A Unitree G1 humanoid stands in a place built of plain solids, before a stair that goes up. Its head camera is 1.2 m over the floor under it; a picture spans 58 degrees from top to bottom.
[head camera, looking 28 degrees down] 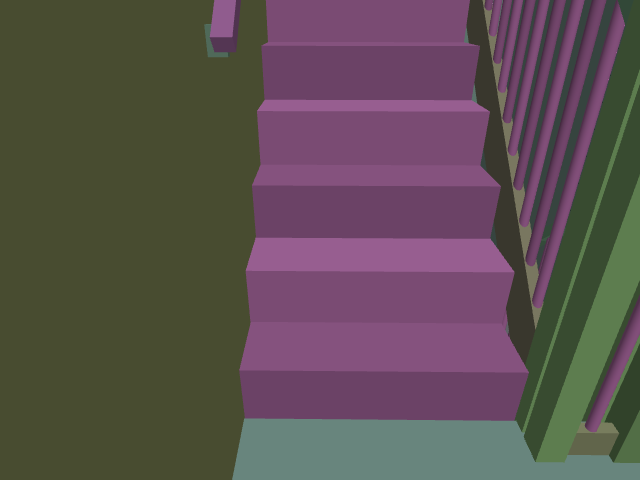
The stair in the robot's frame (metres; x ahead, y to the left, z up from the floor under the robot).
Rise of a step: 0.21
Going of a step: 0.24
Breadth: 0.90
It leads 1 degrees to the right of straight ahead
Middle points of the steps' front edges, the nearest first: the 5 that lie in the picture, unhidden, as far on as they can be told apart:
0.99 -0.20 0.21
1.23 -0.20 0.43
1.47 -0.20 0.64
1.70 -0.20 0.86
1.94 -0.21 1.07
